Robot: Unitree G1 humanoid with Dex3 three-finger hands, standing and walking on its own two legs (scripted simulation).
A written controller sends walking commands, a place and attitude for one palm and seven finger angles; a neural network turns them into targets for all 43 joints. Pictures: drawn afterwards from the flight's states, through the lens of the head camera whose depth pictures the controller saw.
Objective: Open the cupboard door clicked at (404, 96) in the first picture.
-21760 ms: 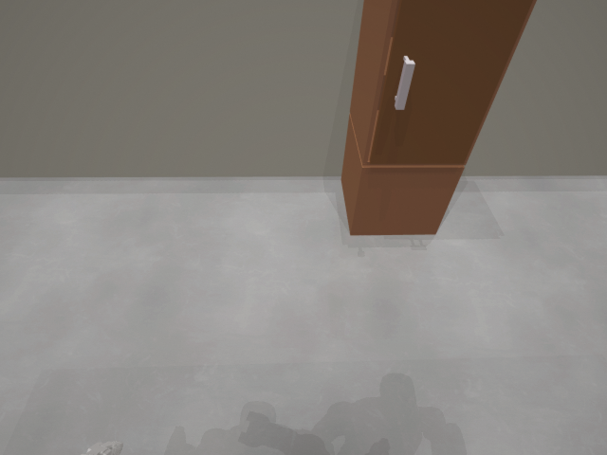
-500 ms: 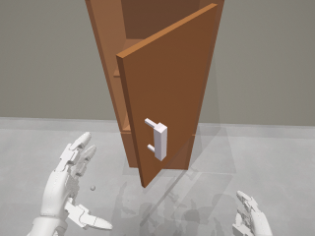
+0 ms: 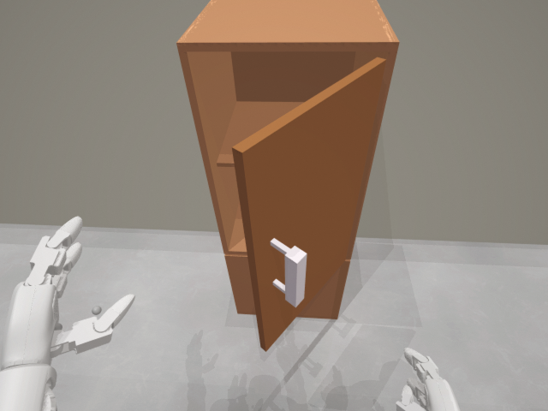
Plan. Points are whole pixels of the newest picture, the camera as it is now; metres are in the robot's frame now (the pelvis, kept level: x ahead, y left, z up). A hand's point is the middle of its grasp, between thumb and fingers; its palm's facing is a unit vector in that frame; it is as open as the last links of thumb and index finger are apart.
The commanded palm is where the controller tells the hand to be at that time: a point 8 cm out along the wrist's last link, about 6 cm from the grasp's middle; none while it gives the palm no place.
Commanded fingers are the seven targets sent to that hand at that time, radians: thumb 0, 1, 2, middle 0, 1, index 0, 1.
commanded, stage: draw the hand back to the body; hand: left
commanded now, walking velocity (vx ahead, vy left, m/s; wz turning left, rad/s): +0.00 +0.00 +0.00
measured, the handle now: (285, 271) +0.36 +0.03 -0.02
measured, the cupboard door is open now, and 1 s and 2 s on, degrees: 53 53 53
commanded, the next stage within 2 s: step back with the hand held close in 0.56 s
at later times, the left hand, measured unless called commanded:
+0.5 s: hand (73, 300) +0.19 +0.25 +0.15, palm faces +0.44 -0.80 -0.41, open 7.5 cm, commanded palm +0.14 +0.29 +0.17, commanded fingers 0.00 0.90 0.90 -0.20 -0.30 -0.20 -0.30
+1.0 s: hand (75, 302) +0.19 +0.24 +0.15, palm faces +0.31 -0.79 -0.53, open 7.4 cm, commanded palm +0.13 +0.29 +0.18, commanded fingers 0.00 0.90 0.90 -0.20 -0.30 -0.20 -0.30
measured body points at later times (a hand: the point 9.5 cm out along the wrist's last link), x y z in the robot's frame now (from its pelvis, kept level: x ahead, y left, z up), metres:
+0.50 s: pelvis +0.00 -0.01 +0.01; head -0.02 -0.03 +0.46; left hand +0.16 +0.29 +0.17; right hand +0.18 -0.24 -0.08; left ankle -0.02 +0.10 -0.74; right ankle -0.02 -0.13 -0.74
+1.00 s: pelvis -0.02 +0.00 +0.01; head +0.00 -0.02 +0.46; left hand +0.17 +0.28 +0.18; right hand +0.15 -0.26 -0.08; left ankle -0.02 +0.10 -0.74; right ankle -0.02 -0.13 -0.74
